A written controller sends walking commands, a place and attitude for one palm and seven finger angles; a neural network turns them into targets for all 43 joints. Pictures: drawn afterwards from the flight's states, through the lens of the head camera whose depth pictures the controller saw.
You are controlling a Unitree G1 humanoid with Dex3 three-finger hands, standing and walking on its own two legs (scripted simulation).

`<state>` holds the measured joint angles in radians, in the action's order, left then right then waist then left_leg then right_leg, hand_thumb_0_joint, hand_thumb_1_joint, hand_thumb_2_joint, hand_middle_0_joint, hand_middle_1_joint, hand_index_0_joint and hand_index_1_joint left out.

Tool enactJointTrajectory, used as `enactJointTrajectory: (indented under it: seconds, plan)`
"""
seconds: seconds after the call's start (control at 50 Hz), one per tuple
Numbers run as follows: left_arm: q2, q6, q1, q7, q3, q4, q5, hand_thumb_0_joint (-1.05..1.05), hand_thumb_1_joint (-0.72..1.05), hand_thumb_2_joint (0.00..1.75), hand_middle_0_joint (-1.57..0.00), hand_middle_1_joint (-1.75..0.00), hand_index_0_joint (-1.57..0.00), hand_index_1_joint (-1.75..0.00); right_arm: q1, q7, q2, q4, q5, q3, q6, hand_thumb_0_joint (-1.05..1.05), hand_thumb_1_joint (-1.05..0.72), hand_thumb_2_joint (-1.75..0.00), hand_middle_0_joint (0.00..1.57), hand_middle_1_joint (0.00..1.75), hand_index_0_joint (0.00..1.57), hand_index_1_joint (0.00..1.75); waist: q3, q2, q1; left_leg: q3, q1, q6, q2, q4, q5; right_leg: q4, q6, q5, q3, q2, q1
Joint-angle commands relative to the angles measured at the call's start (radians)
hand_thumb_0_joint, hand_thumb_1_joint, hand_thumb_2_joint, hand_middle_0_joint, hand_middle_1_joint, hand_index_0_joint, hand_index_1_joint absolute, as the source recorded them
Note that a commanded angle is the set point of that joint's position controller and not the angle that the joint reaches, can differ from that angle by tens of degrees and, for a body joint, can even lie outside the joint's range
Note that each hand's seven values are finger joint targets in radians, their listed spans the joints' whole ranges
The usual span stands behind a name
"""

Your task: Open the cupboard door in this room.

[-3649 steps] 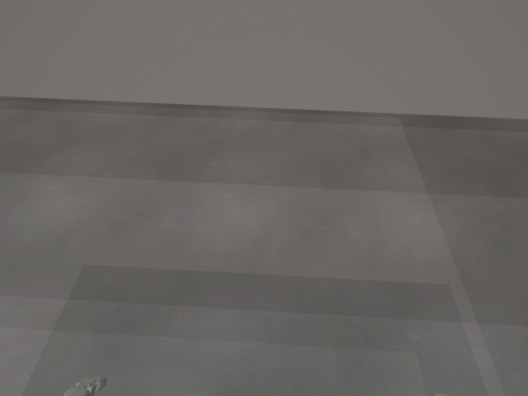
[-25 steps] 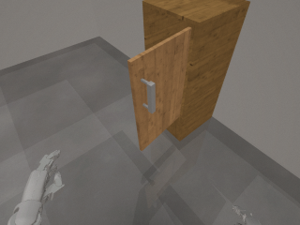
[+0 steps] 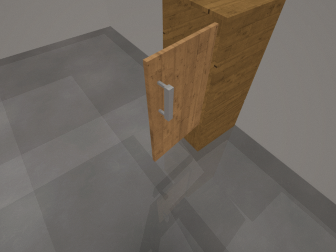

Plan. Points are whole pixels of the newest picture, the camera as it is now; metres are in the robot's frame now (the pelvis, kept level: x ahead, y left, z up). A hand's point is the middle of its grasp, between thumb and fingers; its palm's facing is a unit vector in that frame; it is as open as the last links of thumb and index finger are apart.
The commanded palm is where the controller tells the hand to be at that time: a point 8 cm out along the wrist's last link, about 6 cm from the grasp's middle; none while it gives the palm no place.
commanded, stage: let the arm hang, fingers relaxed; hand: left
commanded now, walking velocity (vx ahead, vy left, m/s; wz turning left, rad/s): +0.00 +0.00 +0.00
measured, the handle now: (164, 101) +0.61 +0.06 -0.04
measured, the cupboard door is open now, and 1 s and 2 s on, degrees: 98 98 98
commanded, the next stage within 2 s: look to check the result in 0.48 s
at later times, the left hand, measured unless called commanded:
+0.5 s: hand out of the picture +0.02 +0.15 -0.17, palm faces +0.05 -0.98 -0.18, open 7.3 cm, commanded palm none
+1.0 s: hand out of the picture +0.02 +0.13 -0.17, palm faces +0.05 -0.98 -0.18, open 7.4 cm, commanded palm none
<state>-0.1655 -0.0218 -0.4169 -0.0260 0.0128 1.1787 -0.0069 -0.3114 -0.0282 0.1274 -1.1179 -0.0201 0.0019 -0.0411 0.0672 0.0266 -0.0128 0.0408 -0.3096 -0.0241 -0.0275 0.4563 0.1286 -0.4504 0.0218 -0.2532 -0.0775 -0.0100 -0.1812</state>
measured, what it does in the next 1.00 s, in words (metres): stands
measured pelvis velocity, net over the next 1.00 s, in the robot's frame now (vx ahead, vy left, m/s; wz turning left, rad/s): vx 0.04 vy -0.03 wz -0.01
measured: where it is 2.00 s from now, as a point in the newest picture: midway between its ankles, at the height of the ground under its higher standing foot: outside the picture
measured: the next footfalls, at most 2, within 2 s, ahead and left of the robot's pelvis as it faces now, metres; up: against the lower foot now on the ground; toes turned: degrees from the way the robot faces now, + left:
none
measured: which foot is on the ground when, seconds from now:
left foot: down 0.00-1.00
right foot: down 0.00-1.00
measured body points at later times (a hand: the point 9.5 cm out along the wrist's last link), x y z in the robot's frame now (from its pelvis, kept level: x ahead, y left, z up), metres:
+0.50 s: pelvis +0.02 -0.02 +0.00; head +0.03 -0.02 +0.45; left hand +0.02 +0.20 -0.16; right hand +0.00 -0.22 -0.16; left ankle +0.07 +0.10 -0.74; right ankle -0.01 -0.11 -0.74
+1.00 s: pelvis +0.04 -0.03 +0.00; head +0.06 -0.04 +0.45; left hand +0.02 +0.18 -0.16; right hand +0.04 -0.25 -0.16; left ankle +0.07 +0.10 -0.74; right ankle -0.01 -0.11 -0.74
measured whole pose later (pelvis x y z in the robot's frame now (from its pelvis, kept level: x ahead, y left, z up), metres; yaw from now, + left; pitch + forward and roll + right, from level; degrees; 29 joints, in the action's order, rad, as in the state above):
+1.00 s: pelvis +0.04 -0.03 +0.00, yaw -1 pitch -1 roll +0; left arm -0.11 0.01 -0.29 -0.04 0.01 1.15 0.00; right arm -0.25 -0.05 0.15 -1.15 -0.02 0.00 -0.01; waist 0.06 0.02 -0.01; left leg 0.04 -0.22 0.01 0.00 0.42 0.18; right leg -0.41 0.06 -0.29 -0.07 -0.03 -0.09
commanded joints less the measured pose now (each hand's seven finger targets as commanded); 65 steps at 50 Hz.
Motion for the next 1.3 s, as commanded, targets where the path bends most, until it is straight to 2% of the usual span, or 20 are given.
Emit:
enactJointTrajectory:
  seconds: [0.0, 0.18, 0.24, 0.36, 0.4, 0.64, 0.94, 1.02, 1.08, 1.2, 1.28]
  plan:
    - [-0.078, 0.021, -0.026, -0.008, 0.011, -0.042, -0.002, 0.00, 0.90, 0.90, -0.20, -0.30, -0.20, -0.30, -0.053, -0.009, 0.102, 0.020, 0.002, 0.021, 0.021, 0.00, -0.90, -0.90, 0.20, 0.30, 0.20, 0.30, 0.023, -0.038, 0.018, 0.096, 0.044, -0.022, 0.095, -0.107, 0.164, 0.136, 0.044, -0.170, 0.107, 0.099, -0.106]
    - [-0.053, 0.021, -0.003, -0.013, 0.018, -0.050, -0.003, 0.00, 0.90, 0.90, -0.20, -0.30, -0.20, -0.30, -0.047, -0.009, 0.069, 0.002, -0.005, 0.014, 0.028, 0.00, -0.90, -0.90, 0.20, 0.30, 0.20, 0.30, 0.064, -0.022, 0.011, 0.092, 0.014, -0.019, 0.089, -0.120, 0.140, 0.118, 0.038, -0.132, 0.102, 0.100, -0.094]
    - [-0.055, 0.025, 0.017, -0.014, 0.021, -0.058, -0.002, 0.00, 0.90, 0.90, -0.20, -0.30, -0.20, -0.30, -0.050, -0.009, 0.063, 0.003, -0.005, 0.014, 0.032, 0.00, -0.90, -0.90, 0.20, 0.30, 0.20, 0.30, 0.044, -0.037, 0.014, 0.079, 0.026, -0.016, 0.085, -0.101, 0.086, 0.123, 0.040, -0.105, 0.105, 0.108, -0.074]
    - [-0.056, 0.028, 0.042, -0.014, 0.022, -0.061, 0.002, 0.00, 0.90, 0.90, -0.20, -0.30, -0.20, -0.30, -0.041, -0.012, 0.060, 0.001, -0.005, 0.011, 0.037, 0.00, -0.90, -0.90, 0.20, 0.30, 0.20, 0.30, 0.035, 0.012, 0.012, 0.072, 0.039, -0.012, 0.091, -0.092, 0.013, 0.121, 0.041, -0.038, 0.107, 0.109, -0.043]
    - [-0.055, 0.031, 0.040, -0.014, 0.022, -0.063, 0.002, 0.00, 0.90, 0.90, -0.20, -0.30, -0.20, -0.30, -0.037, -0.014, 0.065, 0.005, -0.003, 0.011, 0.039, 0.00, -0.90, -0.90, 0.20, 0.30, 0.20, 0.30, 0.019, -0.015, 0.009, 0.068, 0.053, -0.012, 0.095, -0.079, -0.021, 0.124, 0.039, -0.009, 0.104, 0.109, -0.027]
    - [-0.059, 0.033, 0.053, -0.016, 0.019, -0.060, 0.004, 0.00, 0.90, 0.90, -0.20, -0.30, -0.20, -0.30, -0.020, -0.018, 0.081, -0.005, 0.000, 0.008, 0.041, 0.00, -0.90, -0.90, 0.20, 0.30, 0.20, 0.30, -0.008, -0.027, 0.015, 0.061, 0.112, -0.011, 0.106, -0.071, -0.106, 0.129, 0.035, 0.082, 0.102, 0.112, 0.008]
    - [-0.061, 0.035, 0.050, -0.016, 0.016, -0.050, 0.004, 0.00, 0.90, 0.90, -0.20, -0.30, -0.20, -0.30, -0.002, -0.020, 0.090, -0.012, 0.001, 0.005, 0.040, 0.00, -0.90, -0.90, 0.20, 0.30, 0.20, 0.30, 0.016, -0.030, 0.015, 0.047, 0.131, -0.005, 0.108, -0.075, -0.106, 0.149, 0.033, 0.106, 0.107, 0.113, 0.009]
    - [-0.065, 0.038, 0.046, -0.018, 0.017, -0.053, 0.005, 0.00, 0.90, 0.90, -0.20, -0.30, -0.20, -0.30, 0.000, -0.021, 0.094, -0.011, 0.002, 0.006, 0.042, 0.00, -0.90, -0.90, 0.20, 0.30, 0.20, 0.30, 0.001, -0.046, 0.013, 0.039, 0.136, -0.003, 0.107, -0.067, -0.123, 0.147, 0.028, 0.159, 0.105, 0.116, 0.028]
    - [-0.065, 0.038, 0.044, -0.018, 0.018, -0.055, 0.005, 0.00, 0.90, 0.90, -0.20, -0.30, -0.20, -0.30, -0.002, -0.022, 0.090, -0.015, 0.002, 0.006, 0.041, 0.00, -0.90, -0.90, 0.20, 0.30, 0.20, 0.30, 0.003, -0.031, 0.013, 0.034, 0.134, -0.001, 0.105, -0.063, -0.127, 0.148, 0.025, 0.192, 0.108, 0.118, 0.034]
    - [-0.065, 0.037, 0.039, -0.020, 0.018, -0.057, 0.005, 0.00, 0.90, 0.90, -0.20, -0.30, -0.20, -0.30, -0.005, -0.023, 0.090, -0.012, 0.002, 0.007, 0.038, 0.00, -0.90, -0.90, 0.20, 0.30, 0.20, 0.30, 0.012, -0.049, 0.012, 0.026, 0.134, 0.001, 0.102, -0.055, -0.112, 0.154, 0.017, 0.196, 0.106, 0.117, 0.032]
    - [-0.067, 0.038, 0.044, -0.020, 0.020, -0.060, 0.007, 0.00, 0.90, 0.90, -0.20, -0.30, -0.20, -0.30, -0.012, -0.024, 0.087, -0.016, 0.001, 0.007, 0.040, 0.00, -0.90, -0.90, 0.20, 0.30, 0.20, 0.30, 0.005, -0.039, 0.012, 0.028, 0.133, 0.001, 0.103, -0.057, -0.124, 0.148, 0.018, 0.218, 0.108, 0.117, 0.047]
